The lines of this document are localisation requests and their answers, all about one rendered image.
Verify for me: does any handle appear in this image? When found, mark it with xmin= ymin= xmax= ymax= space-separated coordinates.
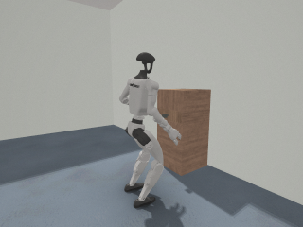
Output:
xmin=162 ymin=113 xmax=169 ymax=118

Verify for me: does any drawer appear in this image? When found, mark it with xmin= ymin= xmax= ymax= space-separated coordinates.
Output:
xmin=158 ymin=108 xmax=182 ymax=124

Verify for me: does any robot right hand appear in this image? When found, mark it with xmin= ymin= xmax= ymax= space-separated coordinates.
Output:
xmin=168 ymin=129 xmax=182 ymax=146

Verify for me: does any right robot upper arm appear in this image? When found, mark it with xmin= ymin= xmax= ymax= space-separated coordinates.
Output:
xmin=146 ymin=79 xmax=159 ymax=116

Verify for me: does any robot left foot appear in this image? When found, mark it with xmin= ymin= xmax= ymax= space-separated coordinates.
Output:
xmin=124 ymin=183 xmax=144 ymax=192

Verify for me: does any cabinet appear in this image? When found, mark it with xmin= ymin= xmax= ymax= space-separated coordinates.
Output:
xmin=157 ymin=89 xmax=211 ymax=176

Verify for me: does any left robot upper arm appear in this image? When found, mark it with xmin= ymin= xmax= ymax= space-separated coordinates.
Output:
xmin=119 ymin=77 xmax=133 ymax=104

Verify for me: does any right robot forearm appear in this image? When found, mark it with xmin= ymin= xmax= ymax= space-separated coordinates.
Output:
xmin=151 ymin=108 xmax=173 ymax=133

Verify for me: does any left robot thigh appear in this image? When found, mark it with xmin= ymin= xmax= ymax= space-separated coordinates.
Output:
xmin=125 ymin=127 xmax=151 ymax=162

